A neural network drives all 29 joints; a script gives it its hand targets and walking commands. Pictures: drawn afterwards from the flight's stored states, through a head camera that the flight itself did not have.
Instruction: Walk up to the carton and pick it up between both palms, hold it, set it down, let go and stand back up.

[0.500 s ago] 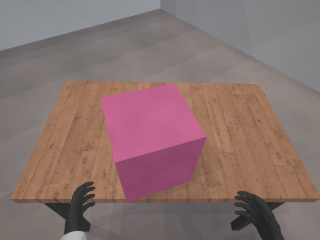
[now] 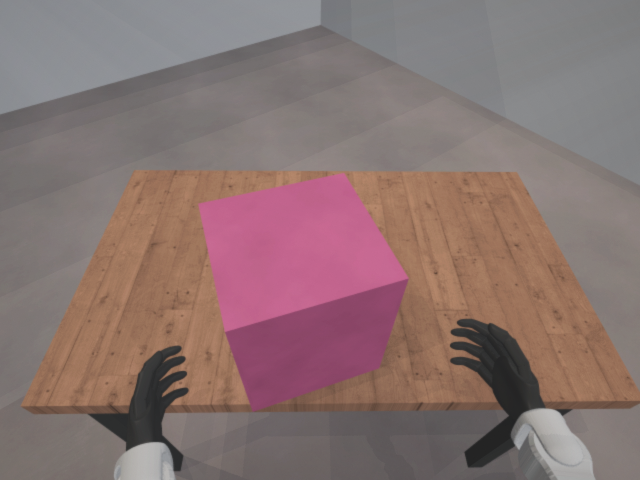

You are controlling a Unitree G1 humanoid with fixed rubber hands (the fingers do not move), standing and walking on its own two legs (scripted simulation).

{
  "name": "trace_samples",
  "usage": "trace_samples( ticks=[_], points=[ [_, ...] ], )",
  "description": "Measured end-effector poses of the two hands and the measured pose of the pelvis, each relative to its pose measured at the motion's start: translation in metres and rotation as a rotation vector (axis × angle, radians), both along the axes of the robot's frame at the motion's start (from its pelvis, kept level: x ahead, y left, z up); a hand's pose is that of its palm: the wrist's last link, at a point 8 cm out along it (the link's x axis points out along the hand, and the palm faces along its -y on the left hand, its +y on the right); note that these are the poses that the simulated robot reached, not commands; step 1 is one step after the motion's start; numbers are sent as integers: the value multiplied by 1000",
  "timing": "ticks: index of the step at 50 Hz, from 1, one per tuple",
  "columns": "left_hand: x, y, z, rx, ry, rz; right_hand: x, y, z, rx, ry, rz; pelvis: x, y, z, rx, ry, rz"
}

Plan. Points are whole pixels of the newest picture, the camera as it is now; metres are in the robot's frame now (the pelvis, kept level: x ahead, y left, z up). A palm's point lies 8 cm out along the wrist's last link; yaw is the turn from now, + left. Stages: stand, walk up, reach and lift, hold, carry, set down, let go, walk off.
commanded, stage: reach and lift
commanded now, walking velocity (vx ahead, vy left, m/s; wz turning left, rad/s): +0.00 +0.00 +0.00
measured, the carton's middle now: (297, 294) +0.39 +0.04 -0.01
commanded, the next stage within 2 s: none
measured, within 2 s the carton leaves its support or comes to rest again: neither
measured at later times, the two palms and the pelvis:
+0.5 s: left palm (158, 367) +0.25 +0.19 +0.05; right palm (504, 326) +0.30 -0.21 +0.06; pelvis +0.00 +0.00 +0.00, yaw +0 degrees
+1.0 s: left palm (144, 312) +0.29 +0.21 +0.10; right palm (481, 249) +0.37 -0.19 +0.12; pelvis -0.02 +0.00 +0.00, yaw +0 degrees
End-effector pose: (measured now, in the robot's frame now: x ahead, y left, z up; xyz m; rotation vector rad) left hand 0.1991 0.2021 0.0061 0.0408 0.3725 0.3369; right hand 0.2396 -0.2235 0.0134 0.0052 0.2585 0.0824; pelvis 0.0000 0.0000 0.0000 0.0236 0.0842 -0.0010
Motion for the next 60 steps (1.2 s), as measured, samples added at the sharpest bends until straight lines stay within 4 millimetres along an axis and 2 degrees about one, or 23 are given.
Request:
trace_samples(
  ticks=[5, 15, 28, 40, 45, 55, 60],
  points=[
    [8, -1, 7, -3, 18, -5, 14, 3, 8, -1, -2, -7, 4, 0, 2, -1, 14, 0],
    [34, -5, 34, -8, -22, -30, 37, 6, 24, 6, -24, -17, 7, 2, 3, -7, 25, -2],
    [54, -13, 51, -29, 14, -60, 68, 15, 55, 0, -42, -15, -1, 2, 4, -10, 16, -3],
    [68, 0, 82, -7, 11, -16, 110, 33, 83, 13, -25, 32, -14, 1, 4, -10, -1, -4],
    [79, 5, 85, -6, 42, -13, 123, 36, 94, 10, -12, 35, -16, 0, 3, -10, -4, -5],
    [109, 1, 99, -30, 29, -36, 145, 40, 113, -9, 4, 34, -15, 0, 3, -10, -3, -5],
    [115, 3, 111, -24, 4, -33, 154, 43, 123, -10, -15, 43, -15, 0, 3, -10, -3, -5]
  ],
)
